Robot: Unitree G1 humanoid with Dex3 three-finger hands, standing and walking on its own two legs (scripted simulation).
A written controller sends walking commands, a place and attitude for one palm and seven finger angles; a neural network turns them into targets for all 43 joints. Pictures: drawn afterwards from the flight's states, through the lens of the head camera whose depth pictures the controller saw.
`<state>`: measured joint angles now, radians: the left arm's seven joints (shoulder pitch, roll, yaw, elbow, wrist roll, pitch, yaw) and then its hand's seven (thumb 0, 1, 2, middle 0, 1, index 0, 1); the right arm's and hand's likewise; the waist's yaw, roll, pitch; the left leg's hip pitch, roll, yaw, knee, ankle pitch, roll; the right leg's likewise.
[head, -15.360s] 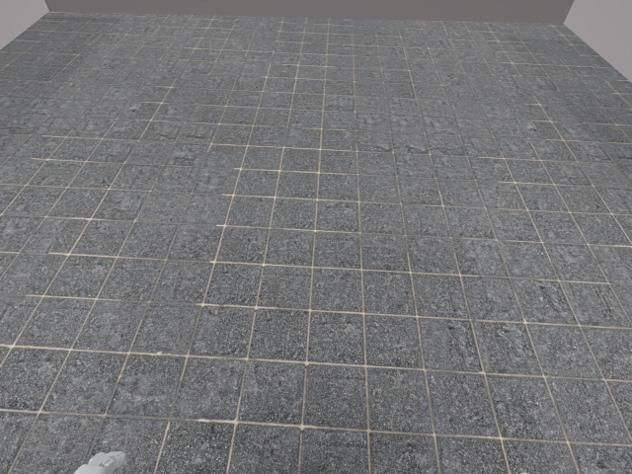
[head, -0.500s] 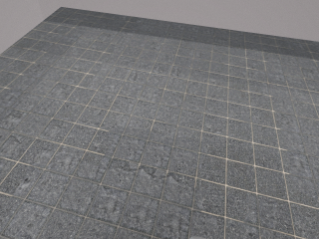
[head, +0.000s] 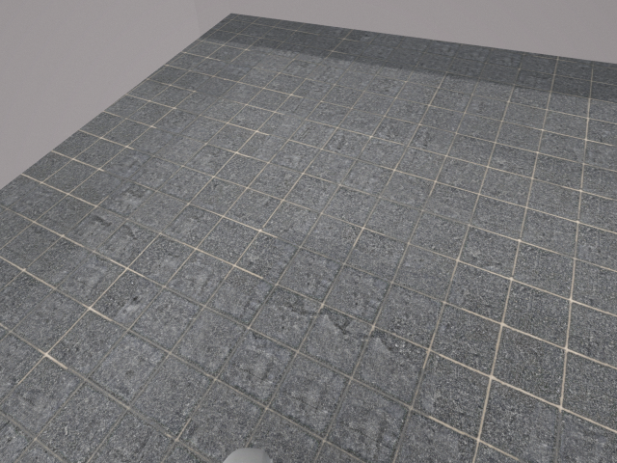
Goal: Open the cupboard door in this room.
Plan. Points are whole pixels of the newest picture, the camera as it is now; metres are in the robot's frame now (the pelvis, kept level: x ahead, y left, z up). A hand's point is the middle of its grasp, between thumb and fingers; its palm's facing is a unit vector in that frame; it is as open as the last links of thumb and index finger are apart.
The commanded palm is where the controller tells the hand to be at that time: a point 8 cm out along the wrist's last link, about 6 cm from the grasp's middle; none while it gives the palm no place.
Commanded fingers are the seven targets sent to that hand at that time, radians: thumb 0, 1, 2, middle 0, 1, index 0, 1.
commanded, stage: turn or walk to find it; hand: left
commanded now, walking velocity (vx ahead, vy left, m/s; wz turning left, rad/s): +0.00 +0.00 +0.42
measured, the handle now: out of the picture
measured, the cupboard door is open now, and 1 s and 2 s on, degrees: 0 0 0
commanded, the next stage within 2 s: none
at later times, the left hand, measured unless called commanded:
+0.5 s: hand out of the picture -0.03 +0.27 -0.17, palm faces +0.25 -0.94 -0.25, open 7.4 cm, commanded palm none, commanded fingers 0.00 0.90 0.90 -0.20 -0.30 -0.20 -0.30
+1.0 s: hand out of the picture -0.06 +0.19 -0.15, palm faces +0.42 -0.87 -0.27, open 7.3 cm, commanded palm none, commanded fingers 0.00 0.90 0.90 -0.20 -0.30 -0.20 -0.30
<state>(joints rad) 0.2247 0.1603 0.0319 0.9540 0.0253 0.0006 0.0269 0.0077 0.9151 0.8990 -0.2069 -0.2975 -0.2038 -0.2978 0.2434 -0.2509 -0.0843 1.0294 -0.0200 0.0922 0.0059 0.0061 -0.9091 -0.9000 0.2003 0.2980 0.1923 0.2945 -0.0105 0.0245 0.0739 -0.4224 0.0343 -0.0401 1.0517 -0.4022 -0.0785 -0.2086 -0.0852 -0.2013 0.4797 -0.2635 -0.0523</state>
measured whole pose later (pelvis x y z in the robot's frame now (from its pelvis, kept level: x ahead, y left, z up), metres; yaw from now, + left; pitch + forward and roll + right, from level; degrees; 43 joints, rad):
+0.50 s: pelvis -0.03 +0.05 +0.00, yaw +12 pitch -1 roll +0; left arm 0.20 0.25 0.06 0.98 0.02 0.06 0.01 0.01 0.91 0.90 -0.20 -0.30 -0.20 -0.30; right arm 0.15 -0.19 -0.03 0.95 -0.01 0.02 -0.01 0.00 -0.90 -0.90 0.21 0.30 0.20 0.30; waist 0.03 -0.03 0.07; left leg -0.19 -0.04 -0.02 0.43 -0.23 0.04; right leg -0.44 -0.09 -0.03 1.01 -0.40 0.09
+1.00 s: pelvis -0.04 -0.01 +0.00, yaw +25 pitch +0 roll +3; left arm 0.21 0.16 0.03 0.95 0.02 0.00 0.03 0.01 0.91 0.90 -0.21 -0.30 -0.20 -0.30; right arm 0.24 -0.25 -0.09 1.02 -0.02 0.09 0.01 0.01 -0.91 -0.90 0.20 0.30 0.19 0.29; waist -0.02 0.03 0.08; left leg -0.44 0.03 -0.04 1.09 -0.39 -0.08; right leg -0.21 -0.08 -0.19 0.48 -0.27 -0.05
